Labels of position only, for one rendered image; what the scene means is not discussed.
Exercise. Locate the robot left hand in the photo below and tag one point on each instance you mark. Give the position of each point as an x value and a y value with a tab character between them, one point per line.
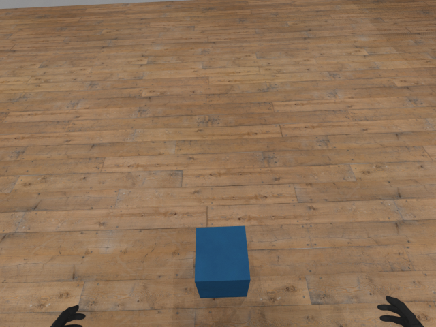
67	316

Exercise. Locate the robot right hand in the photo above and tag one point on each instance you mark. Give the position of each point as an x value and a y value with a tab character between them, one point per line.
406	319

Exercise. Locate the carton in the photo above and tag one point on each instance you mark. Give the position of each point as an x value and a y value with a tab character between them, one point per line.
222	263

